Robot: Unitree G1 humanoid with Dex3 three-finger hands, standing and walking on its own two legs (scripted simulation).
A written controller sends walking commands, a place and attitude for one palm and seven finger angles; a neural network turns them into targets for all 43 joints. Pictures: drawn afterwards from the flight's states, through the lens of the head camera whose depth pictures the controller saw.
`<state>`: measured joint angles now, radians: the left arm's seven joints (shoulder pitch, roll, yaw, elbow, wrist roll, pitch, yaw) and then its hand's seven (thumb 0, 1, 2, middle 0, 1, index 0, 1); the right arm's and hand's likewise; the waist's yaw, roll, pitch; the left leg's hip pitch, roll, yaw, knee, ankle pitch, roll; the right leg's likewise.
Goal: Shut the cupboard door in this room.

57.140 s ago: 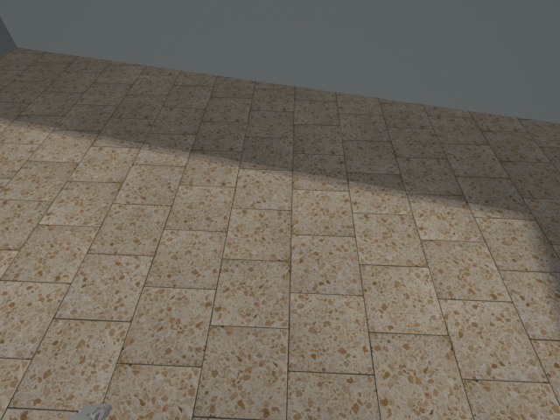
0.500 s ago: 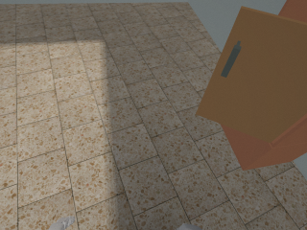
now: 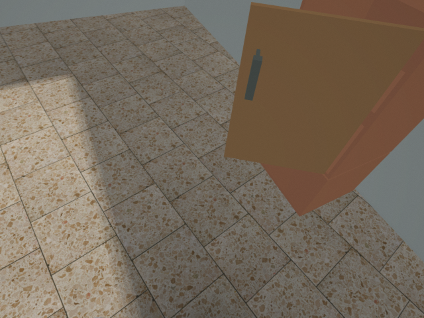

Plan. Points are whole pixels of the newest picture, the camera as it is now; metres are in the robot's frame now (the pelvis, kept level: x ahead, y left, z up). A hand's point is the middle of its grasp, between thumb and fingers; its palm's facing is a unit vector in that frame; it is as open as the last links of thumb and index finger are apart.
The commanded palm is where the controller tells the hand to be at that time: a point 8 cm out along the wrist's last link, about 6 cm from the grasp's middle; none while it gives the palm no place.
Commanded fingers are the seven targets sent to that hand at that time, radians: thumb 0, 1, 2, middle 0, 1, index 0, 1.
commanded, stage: turn to face it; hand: left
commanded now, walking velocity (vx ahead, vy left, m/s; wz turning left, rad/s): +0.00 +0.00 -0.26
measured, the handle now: (253, 74) +0.73 -0.08 +0.05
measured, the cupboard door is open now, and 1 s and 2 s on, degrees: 54 54 54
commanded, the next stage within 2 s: take the last steps up to it in 0.08 s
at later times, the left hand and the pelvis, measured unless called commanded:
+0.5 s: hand out of the picture +0.10 +0.17 -0.17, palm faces -0.10 -0.98 -0.18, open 7.3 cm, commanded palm none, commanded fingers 0.00 0.90 0.90 -0.20 -0.30 -0.20 -0.30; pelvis +0.05 -0.02 +0.01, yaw -7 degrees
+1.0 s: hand (208, 226) +0.35 +0.02 -0.16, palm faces -0.29 -0.94 -0.21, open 7.3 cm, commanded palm none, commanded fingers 0.00 0.90 0.90 -0.20 -0.30 -0.20 -0.30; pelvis +0.18 -0.13 +0.00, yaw -13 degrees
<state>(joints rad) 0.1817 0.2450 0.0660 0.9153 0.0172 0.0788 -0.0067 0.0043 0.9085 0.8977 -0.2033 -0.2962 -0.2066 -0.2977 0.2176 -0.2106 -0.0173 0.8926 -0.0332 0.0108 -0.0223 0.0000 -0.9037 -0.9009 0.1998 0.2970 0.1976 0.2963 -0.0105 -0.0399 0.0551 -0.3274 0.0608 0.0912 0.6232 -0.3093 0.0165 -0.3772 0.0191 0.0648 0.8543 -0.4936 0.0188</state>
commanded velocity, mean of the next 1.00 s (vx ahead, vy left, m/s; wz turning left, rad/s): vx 0.21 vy -0.12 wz -0.15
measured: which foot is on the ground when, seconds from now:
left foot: down 0.00-0.26, up 0.28-0.50, down 0.52-0.94, up 0.96-1.00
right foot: up 0.00-0.24, down 0.26-0.52, up 0.54-0.92, down 0.94-1.00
